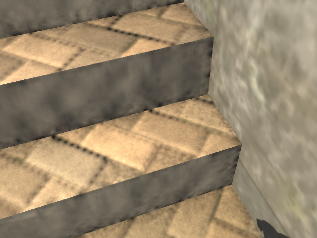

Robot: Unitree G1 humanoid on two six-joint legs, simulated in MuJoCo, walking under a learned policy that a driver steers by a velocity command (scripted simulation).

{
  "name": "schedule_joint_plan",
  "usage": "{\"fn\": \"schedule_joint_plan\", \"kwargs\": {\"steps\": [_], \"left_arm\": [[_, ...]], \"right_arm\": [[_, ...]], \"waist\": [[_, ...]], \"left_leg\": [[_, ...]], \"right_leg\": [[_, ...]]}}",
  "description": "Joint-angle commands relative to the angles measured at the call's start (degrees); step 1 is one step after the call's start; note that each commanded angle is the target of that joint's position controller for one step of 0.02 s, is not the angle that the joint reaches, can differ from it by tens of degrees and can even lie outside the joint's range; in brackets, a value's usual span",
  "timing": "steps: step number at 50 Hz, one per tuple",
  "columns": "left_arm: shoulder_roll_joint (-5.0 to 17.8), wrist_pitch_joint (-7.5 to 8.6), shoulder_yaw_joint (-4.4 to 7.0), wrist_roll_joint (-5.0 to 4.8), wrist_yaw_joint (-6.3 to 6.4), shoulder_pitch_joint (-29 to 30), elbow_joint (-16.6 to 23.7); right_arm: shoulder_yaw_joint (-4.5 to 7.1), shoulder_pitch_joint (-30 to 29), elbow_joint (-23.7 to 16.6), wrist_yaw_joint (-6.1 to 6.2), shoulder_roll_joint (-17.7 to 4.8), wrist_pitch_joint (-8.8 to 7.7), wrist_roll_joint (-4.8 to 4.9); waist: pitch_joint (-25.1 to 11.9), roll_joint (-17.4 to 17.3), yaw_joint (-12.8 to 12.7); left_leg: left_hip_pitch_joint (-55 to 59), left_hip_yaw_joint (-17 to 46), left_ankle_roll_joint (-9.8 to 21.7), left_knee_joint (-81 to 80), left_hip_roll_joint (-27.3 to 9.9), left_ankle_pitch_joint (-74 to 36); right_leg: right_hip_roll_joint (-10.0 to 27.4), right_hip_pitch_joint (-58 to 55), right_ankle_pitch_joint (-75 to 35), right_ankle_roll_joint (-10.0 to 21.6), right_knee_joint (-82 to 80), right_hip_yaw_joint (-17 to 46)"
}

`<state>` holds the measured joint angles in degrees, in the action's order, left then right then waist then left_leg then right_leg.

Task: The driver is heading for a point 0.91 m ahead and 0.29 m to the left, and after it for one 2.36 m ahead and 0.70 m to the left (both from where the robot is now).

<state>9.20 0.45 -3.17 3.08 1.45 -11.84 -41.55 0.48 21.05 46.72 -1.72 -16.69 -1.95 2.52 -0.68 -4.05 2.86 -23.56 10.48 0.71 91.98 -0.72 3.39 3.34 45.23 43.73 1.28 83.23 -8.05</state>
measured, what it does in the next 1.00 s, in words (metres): climbs, turning left: left foot 0.21 m higher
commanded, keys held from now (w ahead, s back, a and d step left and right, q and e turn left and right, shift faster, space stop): q+shift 0.62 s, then shift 0.14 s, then e+shift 0.24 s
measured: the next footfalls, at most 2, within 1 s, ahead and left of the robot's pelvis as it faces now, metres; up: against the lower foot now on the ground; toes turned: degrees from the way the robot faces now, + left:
left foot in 0.44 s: +0.31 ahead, +0.18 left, +0.21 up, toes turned +19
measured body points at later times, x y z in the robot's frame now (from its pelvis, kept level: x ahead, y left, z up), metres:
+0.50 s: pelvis +0.16 +0.06 +0.18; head +0.19 +0.08 +0.62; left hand +0.14 +0.34 +0.04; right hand +0.43 -0.08 +0.11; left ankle +0.27 +0.16 -0.38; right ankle +0.08 -0.11 -0.54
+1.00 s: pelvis +0.31 +0.10 +0.36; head +0.25 +0.16 +0.80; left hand +0.28 +0.32 +0.19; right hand +0.58 +0.02 +0.33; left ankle +0.27 +0.16 -0.37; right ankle +0.40 -0.08 -0.04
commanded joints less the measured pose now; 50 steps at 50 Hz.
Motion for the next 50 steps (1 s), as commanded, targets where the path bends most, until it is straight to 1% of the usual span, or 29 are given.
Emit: {"fn": "schedule_joint_plan", "kwargs": {"steps": [1,2,4,5,6,7,8,9,10,15,17,18,19,20,22,23,24,25,26,27,28,29,30,32,35,37,42,46,50], "left_arm": [[3.91,2.20,2.29,3.18,0.90,3.32,-0.22],[0.41,2.84,1.34,2.58,0.94,5.14,-1.29],[1.73,2.95,1.30,0.56,1.35,2.16,-0.29],[0.79,2.44,0.98,0.80,1.70,1.58,0.06],[2.59,2.06,1.18,0.90,1.87,2.04,0.26],[3.44,1.30,0.95,2.70,2.12,1.39,-0.02],[3.88,0.89,1.05,2.30,2.35,-0.02,-0.09],[5.10,0.38,1.44,1.06,2.96,-2.83,-1.12],[4.67,0.34,1.44,1.22,3.19,-8.90,-3.06],[7.17,-2.24,3.16,1.43,4.32,-11.72,-2.15],[11.86,-4.69,5.17,0.70,5.65,-12.95,-1.32],[12.32,-4.96,5.79,0.00,6.05,-13.62,-1.14],[16.92,-6.21,7.49,-1.77,6.29,-12.73,-2.23],[18.58,-6.68,8.01,-2.77,6.65,-11.01,-1.28],[23.91,-4.55,8.86,-3.41,4.64,-2.59,-0.13],[23.50,-3.42,8.38,-4.13,3.77,-2.05,0.60],[22.91,-2.19,8.32,-3.36,2.98,1.08,3.47],[17.89,0.03,6.94,-1.71,1.08,2.19,5.03],[14.99,2.17,6.74,-3.60,-1.65,8.89,6.48],[9.75,3.26,5.17,-3.73,-3.38,14.41,10.65],[5.95,3.11,4.20,-1.82,-3.80,16.82,12.88],[5.16,2.47,4.05,-0.95,-3.75,14.56,13.09],[5.49,1.90,4.09,-1.28,-3.70,11.51,12.31],[6.13,0.96,4.54,-2.59,-3.52,4.79,12.27],[3.16,-0.68,3.70,-3.75,0.35,4.35,11.99],[1.67,-1.37,3.86,-4.51,1.51,5.75,11.47],[0.09,-2.42,3.96,-6.03,4.00,2.35,9.05],[-1.18,-2.32,4.19,-6.86,3.04,-0.57,3.92],[3.86,-1.87,6.23,-6.85,3.00,1.48,2.73]], "right_arm": [[-1.20,-15.83,-16.50,-1.00,1.31,-0.93,-3.00],[-1.13,-12.33,-16.18,-0.33,1.61,-0.18,-2.27],[-1.16,-5.81,-14.79,1.67,3.17,1.70,-1.70],[-0.58,-6.03,-14.20,2.55,1.96,3.03,-1.69],[-0.51,-7.95,-14.92,3.35,2.27,3.73,-2.32],[-0.55,-9.25,-14.60,4.01,3.44,4.72,-1.56],[-0.33,-10.09,-15.47,4.67,3.14,5.17,-1.27],[-0.61,-11.40,-16.70,5.43,4.38,5.42,-2.26],[-1.07,-14.53,-17.55,5.76,6.01,5.78,-2.18],[-0.94,-20.29,-21.83,5.25,4.98,4.40,-0.15],[-3.34,-26.67,-24.09,4.49,8.47,3.48,-0.49],[-3.56,-27.32,-24.53,3.85,8.20,3.52,-0.88],[-5.81,-28.36,-26.32,3.15,13.25,4.60,-0.35],[-5.88,-29.80,-27.97,2.27,12.82,5.05,-0.11],[-1.50,-17.79,-24.10,2.49,3.97,5.30,-0.35],[1.36,-8.99,-21.50,2.61,-2.07,5.10,-0.15],[4.01,-1.56,-17.66,4.00,-5.67,5.76,-0.73],[5.59,-3.53,-18.56,6.35,-10.14,6.88,-1.68],[5.34,-4.30,-20.27,6.57,-11.44,5.21,-5.79],[5.00,-3.78,-19.30,6.49,-11.47,3.49,-6.12],[4.16,-4.27,-18.00,5.90,-7.36,1.97,-4.15],[3.45,-7.07,-17.19,4.69,-3.90,1.08,-1.98],[2.96,-10.48,-17.09,3.91,-1.30,0.86,-0.71],[2.15,-14.63,-17.80,3.45,-0.72,0.26,-0.03],[2.42,-11.27,-18.07,3.48,-2.21,0.92,-0.62],[2.21,-10.15,-18.65,3.55,-3.99,2.00,-1.50],[-0.95,-10.73,-19.34,4.55,-0.54,3.75,-3.43],[-3.71,-7.88,-15.40,5.28,4.43,2.25,-5.10],[-2.74,-10.52,-16.41,6.75,1.79,0.65,-5.82]], "waist": [[0.32,8.75,-0.91],[0.86,8.45,2.35],[3.41,8.03,4.27],[4.85,5.97,4.30],[6.68,6.22,4.92],[6.41,7.82,4.44],[7.33,7.56,4.17],[7.75,8.18,3.97],[9.29,9.03,1.37],[5.32,9.55,-0.92],[3.49,13.19,-3.28],[2.25,12.72,-4.17],[0.85,16.88,-1.92],[0.13,16.26,-0.40],[-8.69,15.19,6.18],[-13.36,14.82,9.73],[-12.65,8.92,12.63],[-14.82,-6.87,9.45],[-16.63,-3.78,7.15],[-16.13,-2.96,4.70],[-8.91,1.48,2.27],[-4.97,2.10,-0.45],[-1.07,1.66,-2.67],[0.55,-0.91,-7.02],[-0.05,-0.57,-4.85],[-1.89,0.07,-3.33],[-0.70,-5.51,-1.21],[-0.01,-6.60,-0.07],[0.60,-9.69,0.55]], "left_leg": [[-30.72,5.65,1.72,38.22,5.65,-7.87],[-33.04,5.90,2.33,42.54,5.61,-8.37],[-38.55,3.36,0.61,45.61,4.83,-7.25],[-37.98,2.27,-0.19,42.26,3.70,-5.68],[-37.05,-1.26,-1.15,37.54,3.60,-4.64],[-37.68,-5.12,-1.76,48.30,5.25,-4.49],[-39.46,-5.40,-2.52,47.57,4.26,-4.97],[-42.64,-5.87,-2.52,44.91,4.22,-3.71],[-51.16,-6.13,-1.62,52.05,4.25,0.27],[-56.68,-9.82,-4.17,32.68,-1.60,3.46],[-55.82,-14.56,-4.85,15.45,-4.64,5.47],[-54.62,-14.79,-5.46,14.52,-5.60,6.78],[-41.76,-18.94,-2.33,2.20,-5.30,27.62],[-30.95,-20.54,-0.53,-6.31,-3.78,34.80],[-14.10,-23.63,4.98,-8.16,3.75,37.20],[-5.66,-18.81,9.22,-19.96,8.37,33.30],[6.59,-3.53,16.17,-28.08,7.39,29.87],[15.77,28.77,24.03,-48.07,-1.62,48.47],[11.87,53.16,23.02,-65.84,-6.51,51.42],[10.21,54.62,16.85,-71.99,-9.36,47.45],[4.44,50.27,13.20,-70.05,-8.15,41.48],[-0.06,41.35,10.47,-65.11,-5.61,39.05],[-3.93,34.06,9.60,-62.16,-2.79,37.25],[-6.13,27.47,8.18,-63.82,-1.04,31.73],[1.91,15.43,4.57,-60.89,0.21,8.00],[3.58,13.16,3.83,-60.02,-1.99,-0.06],[1.66,6.37,1.47,-62.81,-3.72,6.59],[4.84,3.64,3.30,-67.41,-8.11,12.54],[16.10,6.56,8.83,-66.43,-12.69,-9.46]], "right_leg": [[15.16,-13.26,-9.82,8.12,-46.88,35.79],[15.98,-12.91,-13.85,7.08,-46.87,29.91],[19.37,-14.39,-26.69,6.44,-49.17,19.70],[19.34,-12.22,-28.25,5.51,-50.87,13.85],[18.73,-8.21,-30.74,5.11,-54.76,8.08],[19.35,-8.51,-35.90,6.66,-57.67,6.23],[18.62,-10.43,-36.70,6.04,-58.98,2.86],[16.97,-15.87,-38.47,5.20,-61.10,-0.09],[18.86,-23.38,-41.91,5.54,-61.74,0.84],[14.92,-40.18,-45.44,5.27,-63.76,-7.12],[13.46,-44.58,-35.64,5.92,-68.09,-7.98],[14.21,-47.38,-35.02,6.53,-68.10,-7.03],[16.04,-44.45,-44.73,8.97,-75.03,-8.54],[16.83,-41.48,-60.76,10.25,-74.46,-9.58],[19.46,-47.74,-120.81,12.11,-61.74,-11.61],[18.31,-48.89,-126.64,11.24,-50.30,-9.98],[14.02,-28.42,-113.01,7.40,-36.21,-6.70],[0.68,-9.42,-50.99,4.38,-13.69,-2.06],[-6.88,-8.14,-36.89,0.86,14.04,17.20],[-9.87,-2.20,-35.26,0.72,29.50,21.47],[-9.73,3.80,-34.50,0.49,35.66,21.49],[-7.93,6.66,-33.97,-0.05,35.97,20.09],[-7.18,8.03,-30.69,-0.51,37.78,18.38],[-7.40,8.02,-31.52,-1.50,40.67,17.10],[-6.09,14.21,-28.51,-1.23,42.72,14.57],[-8.01,14.78,-29.14,-2.05,52.75,10.55],[-9.37,15.72,-33.15,-6.71,54.80,15.07],[-9.97,12.49,-40.23,-8.45,43.33,17.73],[-11.42,14.01,-33.47,-11.15,39.38,21.14]]}}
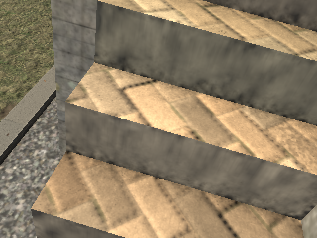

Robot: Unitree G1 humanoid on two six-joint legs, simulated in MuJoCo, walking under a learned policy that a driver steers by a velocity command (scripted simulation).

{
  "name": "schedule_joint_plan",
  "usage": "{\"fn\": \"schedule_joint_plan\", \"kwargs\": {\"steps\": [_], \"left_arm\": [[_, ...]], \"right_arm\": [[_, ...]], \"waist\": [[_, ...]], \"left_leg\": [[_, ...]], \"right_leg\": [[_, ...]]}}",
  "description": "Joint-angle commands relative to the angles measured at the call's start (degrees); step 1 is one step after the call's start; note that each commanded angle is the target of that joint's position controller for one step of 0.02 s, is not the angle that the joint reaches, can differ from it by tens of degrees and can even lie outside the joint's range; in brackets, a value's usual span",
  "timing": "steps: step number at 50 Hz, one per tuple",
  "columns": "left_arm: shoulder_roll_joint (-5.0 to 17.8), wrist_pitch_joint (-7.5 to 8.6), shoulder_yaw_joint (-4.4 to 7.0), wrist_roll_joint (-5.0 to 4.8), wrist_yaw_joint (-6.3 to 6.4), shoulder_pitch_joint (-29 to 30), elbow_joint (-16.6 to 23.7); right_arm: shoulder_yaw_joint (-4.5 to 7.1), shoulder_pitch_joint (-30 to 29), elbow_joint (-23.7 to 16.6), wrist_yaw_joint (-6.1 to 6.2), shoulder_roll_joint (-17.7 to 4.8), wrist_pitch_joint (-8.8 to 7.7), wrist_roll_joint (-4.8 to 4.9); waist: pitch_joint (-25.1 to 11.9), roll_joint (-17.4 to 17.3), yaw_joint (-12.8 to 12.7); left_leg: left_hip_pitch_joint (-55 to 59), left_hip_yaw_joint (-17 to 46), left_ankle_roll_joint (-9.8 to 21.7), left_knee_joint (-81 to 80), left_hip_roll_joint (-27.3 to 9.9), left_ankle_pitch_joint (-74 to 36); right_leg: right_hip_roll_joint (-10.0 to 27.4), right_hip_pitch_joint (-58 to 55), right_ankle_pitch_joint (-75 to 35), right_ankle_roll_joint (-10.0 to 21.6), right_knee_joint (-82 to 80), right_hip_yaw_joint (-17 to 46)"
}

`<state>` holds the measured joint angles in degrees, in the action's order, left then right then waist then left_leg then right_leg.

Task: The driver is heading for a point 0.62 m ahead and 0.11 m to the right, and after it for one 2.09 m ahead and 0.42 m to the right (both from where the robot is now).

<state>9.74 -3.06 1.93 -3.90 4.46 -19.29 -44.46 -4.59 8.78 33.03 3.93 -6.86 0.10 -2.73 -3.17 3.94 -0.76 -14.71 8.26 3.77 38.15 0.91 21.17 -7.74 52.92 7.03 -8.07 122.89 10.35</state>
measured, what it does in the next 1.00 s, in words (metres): climbs: right foot 0.22 m higher, then left foot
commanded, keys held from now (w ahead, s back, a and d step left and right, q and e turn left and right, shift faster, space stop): e+shift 0.28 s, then shift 0.10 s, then q+shift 0.02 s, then w+q+shift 0.04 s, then q+shift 0.50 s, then shift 0.06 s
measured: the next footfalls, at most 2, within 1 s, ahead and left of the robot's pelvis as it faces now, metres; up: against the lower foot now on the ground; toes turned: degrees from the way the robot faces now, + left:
right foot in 0.26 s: +0.11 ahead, -0.24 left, +0.22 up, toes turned -20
left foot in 0.76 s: +0.28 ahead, +0.02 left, +0.21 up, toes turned -15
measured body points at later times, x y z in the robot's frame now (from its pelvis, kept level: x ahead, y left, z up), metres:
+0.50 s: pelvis +0.12 -0.09 +0.13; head +0.10 -0.11 +0.58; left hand +0.29 +0.10 +0.03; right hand +0.19 -0.36 +0.02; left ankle +0.10 +0.06 -0.35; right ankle +0.08 -0.22 -0.52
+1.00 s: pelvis +0.18 -0.05 +0.22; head +0.22 +0.02 +0.66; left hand +0.44 +0.15 +0.13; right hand +0.25 -0.32 +0.14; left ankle +0.25 +0.03 -0.52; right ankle +0.12 -0.23 -0.27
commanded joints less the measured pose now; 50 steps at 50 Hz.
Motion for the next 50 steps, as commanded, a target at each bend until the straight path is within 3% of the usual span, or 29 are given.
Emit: {"fn": "schedule_joint_plan", "kwargs": {"steps": [1,4,8,10,11,12,13,14,15,16,17,18,19,20,21,23,28,30,33,35,36,37,38,39,40,41,42,45,50], "left_arm": [[3.12,2.03,0.97,0.82,0.05,10.45,6.18],[3.66,1.17,1.17,2.16,-0.12,10.21,7.43],[2.01,0.07,-0.67,3.95,0.07,14.97,10.31],[1.65,0.26,-2.49,5.47,-1.73,19.80,16.59],[0.69,0.28,-3.79,5.54,-2.56,20.64,20.52],[2.06,-0.10,-2.97,5.69,-2.92,19.22,20.84],[4.47,-0.28,-1.30,5.11,-2.36,15.06,19.10],[6.03,-1.12,-0.62,5.48,-2.23,2.13,17.07],[13.36,-0.50,1.47,6.35,-2.20,-9.28,14.28],[15.45,0.52,2.38,6.16,-2.27,-10.76,12.51],[14.52,2.14,1.48,6.86,-0.97,-5.15,11.27],[10.76,2.86,0.48,6.46,-0.58,-9.46,8.86],[8.54,3.43,0.14,5.41,-1.53,-7.18,8.63],[8.21,3.48,0.34,5.63,-1.71,-1.33,9.22],[7.09,4.06,0.38,6.07,-1.23,0.60,9.17],[5.95,4.97,0.51,7.43,-0.69,2.80,8.40],[0.55,4.25,-1.73,7.07,-0.76,10.71,10.94],[4.77,1.88,-1.88,7.99,-1.00,12.25,11.06],[9.57,0.87,-0.41,6.86,0.43,16.53,11.42],[13.93,2.39,1.13,5.51,0.97,21.14,11.23],[13.12,2.53,0.94,5.81,0.93,22.92,11.56],[11.04,1.77,0.35,5.31,1.15,19.96,12.52],[9.54,0.94,0.15,5.04,1.62,13.33,12.96],[5.85,2.51,-1.19,3.68,0.02,18.20,12.72],[1.59,3.93,-2.14,4.07,-1.59,17.86,14.37],[3.61,3.64,-1.21,5.10,-1.83,12.59,14.71],[4.17,3.64,-1.30,5.18,-1.80,14.88,15.71],[4.92,2.92,-0.02,3.82,-2.17,19.07,16.19],[1.37,2.80,-0.83,3.74,-2.46,18.38,15.43]], "right_arm": [[3.48,1.32,-2.90,2.22,-9.97,-2.15,0.17],[5.61,6.78,-0.58,3.42,-11.99,-1.91,2.04],[7.18,6.73,2.29,3.38,-13.05,-1.58,2.92],[8.55,-1.31,1.30,3.43,-16.00,-0.26,3.25],[9.37,-6.36,-0.22,3.11,-16.86,1.11,5.20],[10.40,-8.45,-1.69,2.29,-17.54,2.20,5.25],[10.56,-7.52,-0.97,1.74,-18.45,2.22,4.06],[11.23,-4.04,2.31,-0.08,-22.45,2.29,4.98],[10.78,-3.51,2.51,-1.30,-21.78,2.23,6.90],[9.33,-5.19,0.11,-1.50,-18.67,1.69,7.89],[6.97,-3.51,1.04,-3.32,-12.83,0.70,5.78],[5.55,-0.66,4.19,-5.31,-10.82,-0.49,5.68],[5.38,-2.62,5.09,-5.39,-11.52,0.23,5.29],[5.16,-2.01,4.93,-4.24,-10.59,1.21,4.10],[4.85,-0.57,3.77,-3.92,-9.14,0.94,3.21],[5.00,1.94,2.17,-3.53,-8.59,0.15,4.36],[7.50,7.17,-1.59,1.34,-11.43,2.55,3.57],[6.82,6.23,-3.11,1.76,-9.80,3.61,4.57],[7.21,7.12,-1.78,0.05,-9.83,5.61,4.90],[8.66,14.61,0.94,-1.13,-10.74,6.84,2.23],[9.54,18.14,2.61,-2.60,-11.35,6.71,1.33],[10.28,16.32,2.70,-3.12,-11.68,5.66,2.33],[10.78,10.37,2.46,-2.72,-13.05,4.60,2.43],[10.24,14.29,1.86,-2.66,-12.80,3.85,0.41],[9.79,13.18,1.06,-2.86,-15.21,2.74,0.21],[9.79,10.82,-1.42,-2.20,-16.78,2.26,1.38],[9.43,7.33,-2.27,-0.78,-15.73,1.65,2.79],[8.62,3.39,-2.87,-1.00,-14.59,-0.62,4.59],[7.72,7.97,-3.97,0.75,-13.00,0.95,3.99]], "waist": [[3.91,-16.14,5.27],[2.71,-20.04,6.49],[4.48,-10.99,6.00],[5.78,-5.64,2.13],[5.44,-6.86,-0.98],[3.52,-9.43,-0.80],[0.94,-10.76,-1.53],[-7.11,-22.35,-6.61],[-14.73,-10.16,-10.80],[-18.37,7.43,-11.85],[-22.81,24.17,-6.63],[-22.50,18.65,-6.32],[-11.21,5.68,-7.13],[-1.63,-1.41,-4.82],[0.82,-3.51,-3.92],[3.08,-2.01,-1.65],[4.49,2.08,6.03],[2.50,7.07,8.68],[1.32,11.41,9.30],[0.95,10.45,12.81],[1.99,5.54,13.71],[2.93,-2.18,11.47],[4.62,-13.43,6.47],[4.77,-13.97,8.26],[1.85,-15.94,2.57],[-3.82,-12.56,-0.45],[-3.14,-11.20,-0.67],[0.27,-10.64,-0.78],[-5.31,-11.20,2.20]], "left_leg": [[12.02,12.67,6.66,-13.66,-17.41,-34.38],[29.47,11.59,11.83,-10.87,-22.55,-60.12],[30.28,2.18,9.58,-14.39,-24.79,-63.04],[18.42,-9.16,4.51,-19.35,-18.84,-57.26],[5.87,-15.74,1.87,-23.78,-14.10,-47.12],[-2.95,-18.00,3.75,-28.15,-12.87,-56.84],[-1.57,-17.28,5.70,-26.90,-13.36,-75.09],[7.65,-12.68,7.84,-15.36,-19.14,-108.96],[13.27,-11.58,3.16,-0.33,-16.23,-108.52],[-0.12,-10.47,-4.38,16.93,-5.44,-51.77],[-12.87,-3.85,-7.63,37.96,4.15,-5.03],[-16.90,1.49,-7.18,52.52,4.14,-1.29],[-18.05,-3.06,-7.25,58.14,3.10,-0.53],[-23.61,-2.42,-7.36,63.47,4.19,0.50],[-28.15,0.91,-6.22,70.55,5.72,-2.69],[-32.57,4.73,-4.29,80.22,6.61,-9.62],[-36.08,2.43,-8.05,76.70,5.48,-22.62],[-29.51,-6.17,-10.30,60.34,3.81,-20.00],[-11.82,-15.51,-10.44,37.42,-1.21,-8.11],[-6.54,-10.85,-4.94,26.55,-4.58,-2.72],[-4.47,-9.10,-0.17,10.59,-5.36,-4.56],[-2.79,-9.47,3.23,-1.64,0.74,-9.68],[0.97,3.96,9.04,-5.97,1.81,-8.32],[-0.14,19.17,9.52,-13.94,-2.11,-11.98],[-0.34,26.56,7.95,-9.31,-5.70,-39.72],[4.30,37.70,9.35,-15.39,-9.37,-29.65],[1.78,40.53,8.69,-17.20,-9.95,-10.18],[-0.08,33.64,4.95,-19.03,-6.27,10.31],[8.33,25.53,6.32,-13.90,-6.39,-18.96]], "right_leg": [[-0.52,11.56,7.78,-1.97,0.89,5.26],[0.35,24.20,27.76,-2.15,13.56,5.10],[7.31,28.22,38.53,-1.41,14.89,1.72],[11.88,17.51,33.76,-0.28,-7.89,-6.31],[15.51,3.27,27.28,1.60,-32.25,-12.32],[12.21,-15.37,18.12,4.11,-42.84,-18.25],[8.77,-23.48,13.64,6.52,-45.00,-19.25],[3.80,-30.43,41.56,10.49,-48.13,-16.00],[2.46,-39.33,29.39,13.87,-60.27,-8.85],[5.30,-51.84,9.99,18.08,-76.45,4.82],[14.43,-52.90,-8.03,22.66,-79.82,25.45],[15.66,-48.89,-6.45,21.06,-77.91,26.04],[17.84,-35.95,-10.66,20.73,-80.27,21.01],[18.55,-31.05,-14.47,20.84,-77.48,16.70],[19.51,-29.57,-9.09,20.79,-74.68,14.53],[21.20,-26.37,5.35,18.37,-77.46,12.59],[24.06,-21.86,5.86,15.90,-82.45,-5.44],[22.79,-22.97,2.19,16.76,-89.08,-12.28],[21.18,-24.12,0.62,14.92,-96.05,-17.63],[26.08,-29.54,-21.48,15.98,-89.96,-16.45],[26.36,-33.64,-30.70,17.05,-79.60,-16.52],[20.58,-33.74,-27.47,16.39,-69.38,-17.21],[12.78,-20.63,3.57,12.93,-53.66,-14.54],[9.86,-17.23,17.55,11.02,-35.45,-6.97],[5.83,-13.56,19.25,8.46,-20.00,-3.65],[3.50,-8.83,15.71,5.99,-16.97,-0.74],[4.54,-6.58,13.20,5.41,-19.41,0.89],[4.05,-5.50,6.19,6.03,-19.00,1.41],[0.82,-5.90,7.29,4.57,-9.46,-5.86]]}}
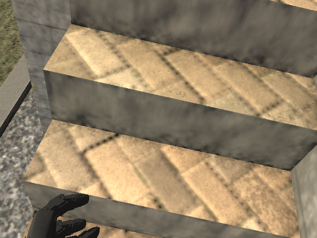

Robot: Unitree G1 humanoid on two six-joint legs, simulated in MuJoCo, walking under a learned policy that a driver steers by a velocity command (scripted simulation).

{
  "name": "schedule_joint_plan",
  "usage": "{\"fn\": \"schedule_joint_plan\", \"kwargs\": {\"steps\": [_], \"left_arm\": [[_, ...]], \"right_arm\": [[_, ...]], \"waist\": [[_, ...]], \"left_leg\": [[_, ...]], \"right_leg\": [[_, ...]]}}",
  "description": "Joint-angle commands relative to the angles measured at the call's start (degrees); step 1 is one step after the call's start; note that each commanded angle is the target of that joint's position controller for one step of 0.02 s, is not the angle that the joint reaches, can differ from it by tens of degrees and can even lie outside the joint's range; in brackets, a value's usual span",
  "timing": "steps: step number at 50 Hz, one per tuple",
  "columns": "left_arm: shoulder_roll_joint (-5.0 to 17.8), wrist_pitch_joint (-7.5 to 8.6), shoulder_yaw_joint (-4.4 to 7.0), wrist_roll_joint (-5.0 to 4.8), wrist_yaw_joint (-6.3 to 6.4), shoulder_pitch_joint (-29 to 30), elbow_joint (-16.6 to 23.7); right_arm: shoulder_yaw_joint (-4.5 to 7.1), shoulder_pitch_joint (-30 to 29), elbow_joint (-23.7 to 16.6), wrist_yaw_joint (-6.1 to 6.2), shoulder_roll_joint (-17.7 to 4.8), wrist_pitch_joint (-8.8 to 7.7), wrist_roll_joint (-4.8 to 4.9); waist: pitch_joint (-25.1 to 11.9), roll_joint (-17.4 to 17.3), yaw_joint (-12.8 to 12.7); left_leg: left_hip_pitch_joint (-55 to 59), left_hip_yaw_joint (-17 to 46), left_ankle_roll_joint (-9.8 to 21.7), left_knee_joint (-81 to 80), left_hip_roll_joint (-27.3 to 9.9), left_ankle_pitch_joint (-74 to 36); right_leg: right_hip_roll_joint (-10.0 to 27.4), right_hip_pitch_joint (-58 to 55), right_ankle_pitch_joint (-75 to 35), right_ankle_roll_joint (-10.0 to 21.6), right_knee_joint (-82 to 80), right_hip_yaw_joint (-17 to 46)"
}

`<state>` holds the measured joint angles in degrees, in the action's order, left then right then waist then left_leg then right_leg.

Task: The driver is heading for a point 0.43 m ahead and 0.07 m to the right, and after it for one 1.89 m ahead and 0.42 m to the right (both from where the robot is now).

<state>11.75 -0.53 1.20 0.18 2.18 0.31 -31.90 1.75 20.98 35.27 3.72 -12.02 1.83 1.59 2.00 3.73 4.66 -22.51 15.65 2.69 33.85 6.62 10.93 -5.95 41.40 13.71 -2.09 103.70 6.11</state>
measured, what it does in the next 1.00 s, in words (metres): steps on the spot: right foot, then left foot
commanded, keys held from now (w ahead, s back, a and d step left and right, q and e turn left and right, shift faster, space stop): shift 0.42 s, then w+shift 0.30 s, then w+e+shift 0.28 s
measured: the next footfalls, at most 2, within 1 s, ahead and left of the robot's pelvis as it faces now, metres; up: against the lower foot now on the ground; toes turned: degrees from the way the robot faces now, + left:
right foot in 0.38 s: +0.02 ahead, -0.22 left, +0.00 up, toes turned +4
left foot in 0.74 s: +0.11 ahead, +0.10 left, +0.00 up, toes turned +8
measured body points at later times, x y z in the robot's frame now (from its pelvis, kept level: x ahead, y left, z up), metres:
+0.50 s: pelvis +0.02 -0.05 -0.02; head +0.02 -0.09 +0.43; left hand +0.12 +0.18 -0.12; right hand +0.21 -0.27 -0.12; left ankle +0.00 +0.07 -0.68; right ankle -0.02 -0.22 -0.74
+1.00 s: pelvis +0.08 +0.00 +0.00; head +0.10 +0.02 +0.45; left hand +0.28 +0.21 -0.09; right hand +0.23 -0.23 -0.09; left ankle +0.07 +0.09 -0.74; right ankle +0.02 -0.14 -0.35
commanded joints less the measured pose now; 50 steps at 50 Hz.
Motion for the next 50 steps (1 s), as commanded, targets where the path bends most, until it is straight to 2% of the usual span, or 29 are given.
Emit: {"fn": "schedule_joint_plan", "kwargs": {"steps": [1,4,10,14,16,17,18,19,20,21,22,23,24,25,26,27,30,31,33,37,38,39,40,41,42,43,45,47,50], "left_arm": [[-0.84,0.27,-0.15,-1.31,-0.02,-1.43,3.12],[-0.63,0.20,-0.27,-2.03,1.34,-1.21,3.48],[0.07,-0.14,-0.27,-1.73,1.07,-5.70,4.23],[-0.15,-0.79,-0.61,-1.24,0.43,-11.14,2.31],[-2.89,-1.41,-1.72,-0.45,-1.19,-6.65,1.05],[-0.99,-1.68,-0.72,-0.80,-0.80,-10.67,-1.28],[-0.34,-1.60,-0.27,-1.12,-0.22,-13.99,-3.38],[0.42,-1.78,0.00,-0.90,0.42,-12.00,-4.49],[2.99,-0.95,0.33,0.19,0.45,-11.28,-5.21],[1.06,-0.26,-0.91,2.17,0.36,-9.77,-4.57],[2.48,0.41,0.29,3.30,1.27,-12.29,-4.22],[1.60,0.97,0.16,3.51,1.77,-12.88,-5.01],[1.68,1.12,0.10,2.07,2.22,-11.42,-5.66],[4.70,-0.09,0.86,-0.14,2.56,-13.76,-8.02],[7.26,-0.57,1.08,-0.65,2.38,-14.82,-8.57],[8.06,-1.69,1.14,0.06,2.67,-15.09,-8.00],[4.49,-2.26,-0.05,1.29,2.54,-17.07,-7.82],[3.55,-1.44,-0.56,0.77,2.01,-14.22,-6.45],[7.41,1.45,0.74,-1.44,0.62,-9.68,-7.34],[5.42,4.43,-0.70,-1.92,-1.03,-6.15,-8.59],[4.43,4.65,-1.44,-0.99,-0.75,-8.54,-7.19],[2.53,4.90,-2.40,-0.34,-0.64,-11.01,-7.36],[1.36,5.21,-2.62,-0.67,-0.97,-10.46,-7.68],[0.65,5.59,-2.85,-1.13,-1.84,-7.72,-6.84],[0.28,5.25,-2.25,-1.72,-2.13,-5.38,-5.75],[-0.34,5.10,-1.46,-2.52,-2.26,-8.17,-5.80],[-1.98,5.29,-1.54,-2.82,-1.79,-10.68,-3.99],[-2.73,4.08,-2.22,-3.08,-0.93,-10.84,-3.73],[-6.63,3.69,-4.91,-3.71,-1.64,3.52,4.14]], "right_arm": [[0.84,-4.30,-6.76,0.84,-7.37,-0.71,-0.68],[0.33,-4.14,-7.56,1.79,-7.56,-0.40,-0.47],[-0.14,-7.71,-8.96,1.28,-6.13,0.52,-0.29],[0.48,-17.47,-11.05,-0.07,-5.71,0.82,0.48],[2.39,-13.05,-7.25,-1.60,-7.52,1.67,1.17],[2.77,-10.70,-6.56,-2.21,-7.06,1.19,-0.15],[2.75,-10.70,-5.86,-2.83,-6.25,0.70,-0.13],[2.27,-9.95,-5.10,-3.60,-3.72,0.44,0.84],[1.79,-8.34,-5.09,-4.78,-0.78,-0.19,1.03],[1.77,-10.01,-5.06,-5.41,-0.29,-1.08,0.50],[2.30,-4.32,-3.51,-6.07,-1.60,-1.77,-0.01],[2.48,-1.74,-2.69,-6.04,-2.15,-0.92,0.46],[2.56,-2.67,-2.94,-5.43,-2.41,0.35,2.54],[2.86,-5.35,-1.54,-4.25,-3.44,1.35,2.99],[2.82,-9.82,-2.98,-3.95,-4.49,1.61,3.18],[1.97,-16.33,-5.84,-3.93,-3.34,1.24,3.22],[-1.16,-20.47,-6.88,-4.61,3.14,-0.39,2.32],[-1.26,-19.00,-6.11,-5.11,3.40,-0.61,2.62],[-0.01,-10.41,-5.19,-5.69,1.38,-1.58,0.70],[2.17,-0.07,-5.59,-5.16,-3.38,-3.51,-1.35],[2.67,0.73,-5.79,-5.29,-6.44,-3.93,-1.77],[3.28,2.44,-5.35,-5.25,-8.42,-3.47,-1.29],[3.18,4.91,-4.76,-5.27,-7.86,-2.90,-1.64],[3.26,3.94,-5.15,-5.05,-8.27,-2.92,-2.31],[2.85,1.31,-5.79,-4.85,-8.35,-3.43,-3.51],[2.19,-4.79,-6.91,-4.78,-7.67,-4.24,-4.79],[-0.26,-11.94,-6.69,-4.87,-4.28,-6.28,-5.46],[0.08,-6.46,-2.78,-5.15,-6.71,-6.74,-4.36],[-1.24,-5.96,-0.33,-3.53,-4.52,-7.56,-4.85]], "waist": [[-9.79,-11.31,-2.92],[-7.65,-10.55,-1.32],[-5.31,-14.06,-2.51],[-5.82,-14.83,-7.48],[-6.51,-20.29,-3.75],[-7.62,-21.45,-2.67],[-8.71,-20.23,-3.12],[-6.72,-14.00,-2.14],[-7.95,-2.29,-0.32],[-10.04,4.71,-2.05],[-13.61,10.05,-2.96],[-15.51,10.70,-2.16],[-12.26,16.91,-2.58],[-6.27,14.79,-5.42],[1.08,12.15,-6.30],[7.10,8.57,-7.65],[7.82,4.56,-8.71],[8.30,4.77,-8.26],[3.20,9.87,-3.38],[-2.77,0.38,3.88],[-8.71,-10.18,2.27],[-12.95,-19.87,1.71],[-11.76,-23.86,2.92],[-11.39,-24.21,3.10],[-10.42,-19.16,1.78],[-10.31,-15.58,-1.94],[-10.52,-12.49,-5.88],[-11.19,-9.91,-4.66],[-2.90,-10.95,-0.66]], "left_leg": [[16.31,18.50,8.20,-9.21,-12.93,-10.79],[16.42,17.50,7.60,-9.12,-14.22,-6.89],[11.78,16.98,10.15,-8.79,-13.48,-9.85],[5.25,11.38,6.84,-9.60,-9.84,-7.96],[3.95,7.76,6.72,-13.63,-10.01,-14.71],[7.09,9.95,7.29,-13.93,-11.39,-19.76],[8.65,9.86,6.55,-11.63,-11.72,-21.12],[10.18,5.53,3.99,-5.57,-7.98,-16.09],[3.96,-0.83,0.05,5.18,-2.77,-0.69],[-10.05,-2.95,-4.04,18.90,-0.49,17.29],[-10.54,-4.57,-8.10,33.57,-0.03,26.03],[-7.97,-6.24,-10.62,42.35,-4.26,26.70],[-7.93,-7.47,-12.31,45.05,-8.90,23.95],[-13.85,-9.10,-12.00,52.12,-8.43,22.61],[-18.87,-9.84,-11.24,47.20,-8.61,20.34],[-24.14,-11.89,-10.99,39.32,-7.97,18.20],[-12.61,-17.04,-8.30,13.06,-9.51,13.41],[-7.22,-19.44,-6.83,5.51,-8.35,9.46],[3.67,-15.63,-2.97,0.58,-9.39,4.54],[12.34,-13.02,-0.64,-9.88,-9.57,-12.39],[21.71,-7.91,-2.05,-7.96,-13.07,-31.36],[29.39,-0.32,-0.72,-12.01,-17.60,-25.66],[32.72,4.53,0.92,-15.89,-20.81,-20.27],[31.73,7.23,2.57,-17.89,-24.12,-17.26],[28.21,5.77,2.53,-14.84,-24.79,-23.28],[21.91,1.84,4.09,-8.35,-26.46,-36.60],[17.43,-4.81,7.14,-4.02,-27.50,-39.22],[20.89,-7.27,9.38,-7.57,-29.66,-24.04],[22.01,-10.26,5.47,-11.76,-29.92,-8.16]], "right_leg": [[-0.73,6.48,1.76,-1.62,12.62,-1.11],[0.58,10.06,2.53,-2.35,16.76,-1.73],[3.57,6.55,1.41,-1.77,7.80,-1.65],[7.26,-9.38,-2.91,-0.48,-29.57,-1.62],[5.17,-19.86,9.98,3.26,-49.54,-9.17],[5.85,-23.57,14.01,4.16,-56.13,-8.27],[6.64,-28.56,7.71,5.35,-66.71,-5.98],[6.41,-28.78,-1.45,5.71,-79.89,-5.79],[11.39,-36.88,-25.22,6.45,-81.01,-1.68],[20.21,-47.16,-60.14,10.13,-78.48,3.90],[27.91,-46.89,-74.03,17.90,-76.94,5.24],[29.46,-41.89,-57.07,21.69,-79.34,5.97],[29.31,-35.93,-23.28,22.19,-85.60,10.00],[26.57,-33.94,8.37,21.63,-91.29,12.56],[25.72,-31.83,22.83,20.22,-95.07,13.10],[21.73,-34.14,25.09,18.87,-95.22,8.52],[18.37,-34.65,13.20,17.41,-98.89,0.41],[17.63,-31.73,8.99,17.82,-100.03,-1.35],[22.33,-31.39,-5.63,19.73,-100.73,-0.17],[16.93,-35.02,-33.25,15.36,-81.92,-6.39],[13.69,-29.70,-25.51,13.15,-74.73,-6.80],[11.39,-22.43,-12.41,11.24,-68.97,-7.18],[9.52,-15.03,-0.21,9.95,-62.31,-6.36],[7.29,-10.85,7.57,8.68,-49.08,-5.66],[5.35,-6.58,11.39,6.19,-26.15,-2.90],[3.90,-2.71,10.76,5.03,-3.19,2.00],[2.10,8.28,12.47,3.73,21.40,3.82],[2.38,17.50,18.01,2.57,34.85,-1.36],[5.14,36.08,16.86,3.17,41.29,0.56]]}}
Keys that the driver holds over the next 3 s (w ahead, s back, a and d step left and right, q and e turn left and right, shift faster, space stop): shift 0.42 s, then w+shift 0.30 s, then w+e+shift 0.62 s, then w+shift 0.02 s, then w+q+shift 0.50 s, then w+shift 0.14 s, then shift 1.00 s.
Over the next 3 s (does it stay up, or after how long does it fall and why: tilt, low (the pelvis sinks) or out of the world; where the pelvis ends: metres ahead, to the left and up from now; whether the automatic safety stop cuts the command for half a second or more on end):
stays up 0.63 -0.13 0.65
